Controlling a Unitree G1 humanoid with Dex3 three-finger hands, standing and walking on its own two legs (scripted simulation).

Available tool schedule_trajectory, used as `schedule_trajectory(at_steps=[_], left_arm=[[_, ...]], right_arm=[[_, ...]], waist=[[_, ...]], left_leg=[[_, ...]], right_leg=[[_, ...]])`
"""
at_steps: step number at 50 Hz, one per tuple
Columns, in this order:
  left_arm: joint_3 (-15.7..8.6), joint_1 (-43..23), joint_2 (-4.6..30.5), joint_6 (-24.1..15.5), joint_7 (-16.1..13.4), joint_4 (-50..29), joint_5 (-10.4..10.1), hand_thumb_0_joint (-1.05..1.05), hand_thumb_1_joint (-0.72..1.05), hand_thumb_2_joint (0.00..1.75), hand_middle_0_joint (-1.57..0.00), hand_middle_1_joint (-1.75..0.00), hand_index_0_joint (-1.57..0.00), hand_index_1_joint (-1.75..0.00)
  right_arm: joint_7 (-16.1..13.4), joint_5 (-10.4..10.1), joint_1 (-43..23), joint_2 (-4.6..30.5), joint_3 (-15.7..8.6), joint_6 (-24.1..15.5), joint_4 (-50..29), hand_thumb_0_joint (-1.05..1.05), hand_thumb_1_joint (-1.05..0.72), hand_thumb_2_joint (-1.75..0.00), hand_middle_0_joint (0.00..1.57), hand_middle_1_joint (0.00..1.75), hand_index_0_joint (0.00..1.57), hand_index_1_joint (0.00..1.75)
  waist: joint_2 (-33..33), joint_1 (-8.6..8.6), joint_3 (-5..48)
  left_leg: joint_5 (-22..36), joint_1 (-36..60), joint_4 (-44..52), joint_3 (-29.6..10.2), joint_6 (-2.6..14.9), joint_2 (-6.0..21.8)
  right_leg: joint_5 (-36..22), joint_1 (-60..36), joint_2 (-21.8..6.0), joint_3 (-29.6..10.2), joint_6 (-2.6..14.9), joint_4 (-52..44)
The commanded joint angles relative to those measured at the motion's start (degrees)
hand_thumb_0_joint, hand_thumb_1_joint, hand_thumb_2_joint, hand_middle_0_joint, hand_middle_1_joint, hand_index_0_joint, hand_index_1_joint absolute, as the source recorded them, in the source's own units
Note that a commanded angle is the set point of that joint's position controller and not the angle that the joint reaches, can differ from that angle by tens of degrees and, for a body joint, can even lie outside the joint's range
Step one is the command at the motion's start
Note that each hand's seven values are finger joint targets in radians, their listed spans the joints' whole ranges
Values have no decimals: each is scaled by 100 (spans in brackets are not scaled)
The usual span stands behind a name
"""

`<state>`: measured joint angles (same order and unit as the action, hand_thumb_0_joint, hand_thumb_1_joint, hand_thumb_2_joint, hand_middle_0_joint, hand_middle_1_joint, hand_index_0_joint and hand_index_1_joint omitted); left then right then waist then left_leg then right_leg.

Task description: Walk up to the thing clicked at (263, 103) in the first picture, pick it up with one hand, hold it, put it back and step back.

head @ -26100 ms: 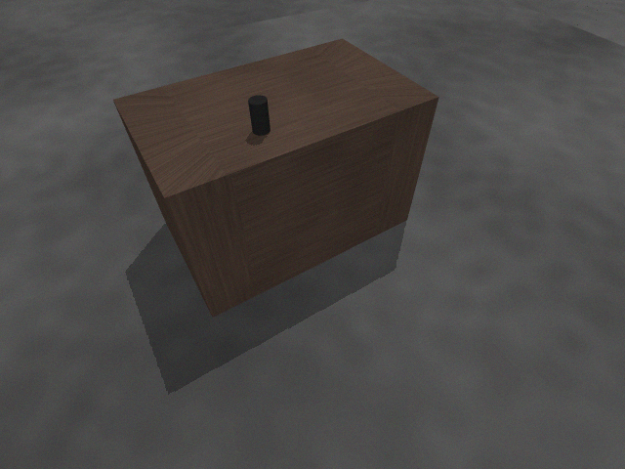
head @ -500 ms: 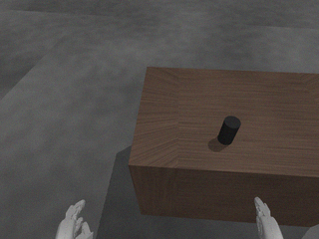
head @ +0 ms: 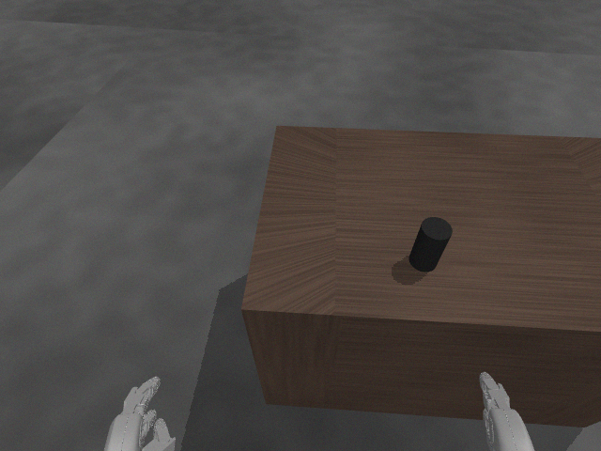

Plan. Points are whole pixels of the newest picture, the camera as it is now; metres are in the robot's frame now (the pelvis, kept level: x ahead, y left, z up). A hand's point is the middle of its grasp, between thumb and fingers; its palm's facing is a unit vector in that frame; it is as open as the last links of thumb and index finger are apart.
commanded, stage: home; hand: right
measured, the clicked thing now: (429, 245) +0.50 -0.22 -0.08
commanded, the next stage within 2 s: stand in 0.32 s
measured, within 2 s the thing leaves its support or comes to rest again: neither
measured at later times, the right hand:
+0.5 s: hand out of the picture +0.08 -0.26 -0.12, palm faces -0.03 +0.94 -0.34, open 17.1 cm
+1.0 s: hand out of the picture +0.04 -0.25 -0.11, palm faces -0.04 +0.94 -0.34, open 7.8 cm
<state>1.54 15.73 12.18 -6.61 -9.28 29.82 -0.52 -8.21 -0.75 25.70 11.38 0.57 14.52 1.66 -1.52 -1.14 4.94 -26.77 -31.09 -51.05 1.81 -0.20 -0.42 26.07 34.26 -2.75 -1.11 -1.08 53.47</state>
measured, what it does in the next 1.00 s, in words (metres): rises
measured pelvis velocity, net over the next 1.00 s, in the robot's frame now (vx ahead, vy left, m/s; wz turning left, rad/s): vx -0.01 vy -0.01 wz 0.01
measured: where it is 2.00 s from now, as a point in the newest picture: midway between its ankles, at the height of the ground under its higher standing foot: outside the picture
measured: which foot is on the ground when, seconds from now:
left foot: down 0.00-1.00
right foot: down 0.00-1.00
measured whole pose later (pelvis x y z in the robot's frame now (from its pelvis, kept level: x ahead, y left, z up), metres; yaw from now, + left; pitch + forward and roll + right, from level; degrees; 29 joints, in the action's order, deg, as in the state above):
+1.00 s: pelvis -0.01 -0.01 +0.05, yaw +0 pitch -3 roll +0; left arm -0.6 7.5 18.9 -0.3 0.3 66.4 1.2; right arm -0.9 1.7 10.0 18.7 -0.1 -1.1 64.9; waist -0.1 -0.3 -3.0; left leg -11.8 -6.1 -21.3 0.1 -1.0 1.2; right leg 10.2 7.5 -0.8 1.3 -0.3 21.1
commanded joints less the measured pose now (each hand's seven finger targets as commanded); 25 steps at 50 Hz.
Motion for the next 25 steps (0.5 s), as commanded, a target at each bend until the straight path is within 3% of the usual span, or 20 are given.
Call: schedule_trajectory(at_steps=[1,3,6,8,11,12,16,21,23,25], left_arm=[[-508,-693,1621,-9,255,348,736,0,90,90,-20,-30,-20,-30],[-629,-568,1576,126,538,435,714,0,90,90,-20,-30,-20,-30],[-543,-713,1496,216,735,635,441,0,90,90,-20,-30,-20,-30],[-567,-660,1560,275,823,821,309,0,90,90,-20,-30,-20,-30],[-566,-726,1522,332,874,1175,299,0,90,90,-20,-30,-20,-30],[-564,-713,1523,354,875,1257,307,0,90,90,-20,-30,-20,-30],[-576,-767,1658,348,877,1596,292,0,90,90,-20,-30,-20,-30],[-564,-851,1800,393,850,2005,227,0,90,90,-20,-30,-20,-30],[-547,-846,1816,414,848,2165,208,0,90,90,-20,-30,-20,-30],[-527,-890,1832,443,838,2326,202,0,90,90,-20,-30,-20,-30]], right_arm=[[270,735,-878,1569,-577,-958,905,0,55,-5,5,5,5,5],[466,692,-835,1634,-630,-1376,1606,0,52,-7,5,6,5,6],[651,481,-893,1602,-508,-1651,2175,0,51,-7,6,6,6,6],[683,365,-1034,1610,-523,-1685,2567,0,53,-6,5,5,5,5],[687,354,-1210,1613,-499,-1739,3077,0,55,-5,5,5,5,5],[684,364,-1267,1667,-508,-1745,3237,0,55,-5,5,5,5,5],[672,321,-1345,1682,-491,-1757,3810,0,53,-6,5,5,5,5],[666,280,-1309,1713,-432,-1716,4501,0,51,-7,5,6,5,6],[661,263,-1348,1734,-409,-1700,4738,0,35,-23,20,22,20,22],[663,261,-1397,1745,-387,-1690,4955,0,19,-39,20,30,20,30]], waist=[[523,214,-131],[450,73,304],[282,69,198],[474,50,305],[252,83,193],[202,50,27],[-115,138,-49],[-234,200,-312],[-205,184,-370],[-201,192,-454]], left_leg=[[851,759,1162,-658,397,433],[1609,876,1030,-853,579,567],[1764,892,1206,-756,485,550],[1726,990,1333,-842,465,584],[1851,1161,1483,-831,422,592],[1648,1096,1582,-842,414,594],[2009,1435,1492,-622,325,464],[1866,1747,1907,-589,271,455],[1788,1890,2118,-591,242,476],[1821,1967,2326,-585,199,500]], right_leg=[[-1259,-595,-46,-162,488,-990],[-1745,-947,-66,-123,600,-894],[-1476,-1228,-64,-224,569,-1155],[-1522,-1336,-2,-253,524,-1198],[-1672,-1444,13,-278,505,-1325],[-1483,-1432,-5,-302,526,-1488],[-2071,-1643,-261,-602,609,-2010],[-1960,-1792,-384,-700,567,-2620],[-1846,-1885,-397,-695,527,-2857],[-1784,-2001,-412,-676,499,-3080]])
